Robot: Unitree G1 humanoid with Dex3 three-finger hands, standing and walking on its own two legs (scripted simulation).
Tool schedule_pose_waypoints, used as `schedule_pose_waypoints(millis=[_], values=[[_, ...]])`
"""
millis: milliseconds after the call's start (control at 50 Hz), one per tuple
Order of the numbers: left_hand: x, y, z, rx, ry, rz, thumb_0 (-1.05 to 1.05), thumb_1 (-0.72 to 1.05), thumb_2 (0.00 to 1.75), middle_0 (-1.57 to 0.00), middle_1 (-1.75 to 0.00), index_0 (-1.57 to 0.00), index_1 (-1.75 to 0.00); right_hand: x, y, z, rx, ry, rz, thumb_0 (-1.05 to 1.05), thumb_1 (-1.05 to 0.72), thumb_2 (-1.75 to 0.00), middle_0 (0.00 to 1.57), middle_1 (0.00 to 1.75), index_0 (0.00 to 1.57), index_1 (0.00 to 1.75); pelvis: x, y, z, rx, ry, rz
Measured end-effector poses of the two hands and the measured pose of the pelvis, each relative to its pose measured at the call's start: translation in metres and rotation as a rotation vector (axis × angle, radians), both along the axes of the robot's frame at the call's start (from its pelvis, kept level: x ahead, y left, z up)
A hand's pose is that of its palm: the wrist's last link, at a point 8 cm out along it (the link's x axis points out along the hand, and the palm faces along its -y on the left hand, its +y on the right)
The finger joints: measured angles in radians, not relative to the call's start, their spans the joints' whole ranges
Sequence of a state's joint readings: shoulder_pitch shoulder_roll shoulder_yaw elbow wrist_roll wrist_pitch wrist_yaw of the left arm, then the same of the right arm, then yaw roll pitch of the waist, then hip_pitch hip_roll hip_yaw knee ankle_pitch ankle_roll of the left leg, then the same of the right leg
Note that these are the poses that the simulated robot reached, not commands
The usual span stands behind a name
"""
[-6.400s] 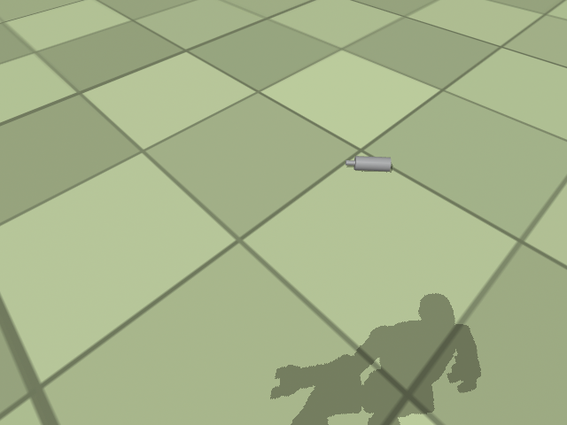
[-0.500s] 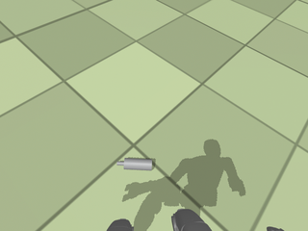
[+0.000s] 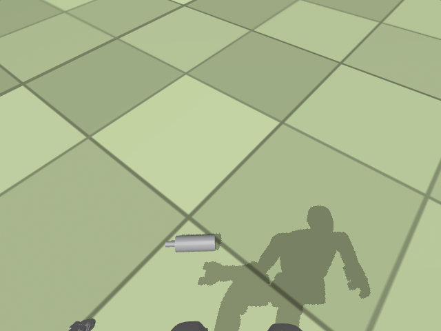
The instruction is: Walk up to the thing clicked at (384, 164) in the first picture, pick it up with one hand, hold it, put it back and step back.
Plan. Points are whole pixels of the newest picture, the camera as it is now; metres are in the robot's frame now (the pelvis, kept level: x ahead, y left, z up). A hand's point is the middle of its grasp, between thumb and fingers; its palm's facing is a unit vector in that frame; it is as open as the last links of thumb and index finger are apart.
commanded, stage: walk up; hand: left
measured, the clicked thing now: (190, 243) +0.54 +0.17 -0.71
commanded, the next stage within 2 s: none
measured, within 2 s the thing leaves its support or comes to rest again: neither
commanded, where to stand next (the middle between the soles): +0.08 +0.01 m, yaw +0 degrees
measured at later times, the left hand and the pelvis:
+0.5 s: hand out of the picture +0.11 +0.29 -0.14, palm faces -0.02 -0.92 -0.39, open 7.4 cm; pelvis +0.02 +0.02 +0.01, yaw +1 degrees
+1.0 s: hand out of the picture +0.03 +0.26 -0.13, palm faces -0.04 -0.94 -0.35, open 7.4 cm; pelvis -0.02 -0.01 +0.02, yaw +0 degrees
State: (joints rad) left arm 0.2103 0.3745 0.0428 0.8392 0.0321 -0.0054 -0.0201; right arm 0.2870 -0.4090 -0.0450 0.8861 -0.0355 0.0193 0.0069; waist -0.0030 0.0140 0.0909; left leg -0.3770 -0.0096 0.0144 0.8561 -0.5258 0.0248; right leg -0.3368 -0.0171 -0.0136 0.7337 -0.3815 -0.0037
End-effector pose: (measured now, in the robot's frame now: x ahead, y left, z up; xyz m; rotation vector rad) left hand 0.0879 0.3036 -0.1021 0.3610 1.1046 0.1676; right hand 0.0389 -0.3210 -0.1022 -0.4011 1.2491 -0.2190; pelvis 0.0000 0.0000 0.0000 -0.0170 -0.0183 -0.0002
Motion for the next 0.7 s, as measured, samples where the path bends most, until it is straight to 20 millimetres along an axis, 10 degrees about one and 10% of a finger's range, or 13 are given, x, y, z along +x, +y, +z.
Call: schedule_pose_waypoints(millis=[160, 300, 580, 700], values=[[-0.032, 0.057, 0.004, 0.08, 0.062, 0.065, 0.0, 0.9, 0.89, -0.21, -0.3, -0.21, -0.3, 0.034, 0.036, 0.004, 0.042, -0.098, 0.061, 0.0, -0.9, -0.9, 0.21, 0.3, 0.21, 0.3, 0.009, 0.032, -0.002, 0.016, 0.0, 0.027], [-0.019, 0.076, 0.018, 0.082, 0.073, 0.086, 0.01, 0.9, 0.89, -0.2, -0.3, -0.2, -0.3, 0.04, 0.05, 0.025, 0.02, -0.107, 0.042, 0.0, -0.9, -0.9, 0.21, 0.3, 0.21, 0.3, 0.02, 0.038, 0.016, 0.004, -0.024, 0.034], [0.025, 0.01, -0.006, 0.0, 0.05, 0.023, 0.01, 0.9, 0.89, -0.2, -0.3, -0.2, -0.3, 0.075, 0.024, -0.001, 0.012, -0.12, 0.014, 0.0, -0.9, -0.9, 0.21, 0.3, 0.21, 0.3, 0.005, 0.011, 0.001, 0.011, -0.03, 0.03], [0.036, -0.011, -0.005, -0.04, -0.062, -0.003, 0.01, 0.9, 0.89, -0.21, -0.3, -0.2, -0.3, 0.059, 0.019, 0.006, -0.013, -0.116, 0.063, 0.0, -0.9, -0.9, 0.21, 0.3, 0.21, 0.3, -0.018, 0.003, 0.001, 0.034, -0.018, 0.038]])
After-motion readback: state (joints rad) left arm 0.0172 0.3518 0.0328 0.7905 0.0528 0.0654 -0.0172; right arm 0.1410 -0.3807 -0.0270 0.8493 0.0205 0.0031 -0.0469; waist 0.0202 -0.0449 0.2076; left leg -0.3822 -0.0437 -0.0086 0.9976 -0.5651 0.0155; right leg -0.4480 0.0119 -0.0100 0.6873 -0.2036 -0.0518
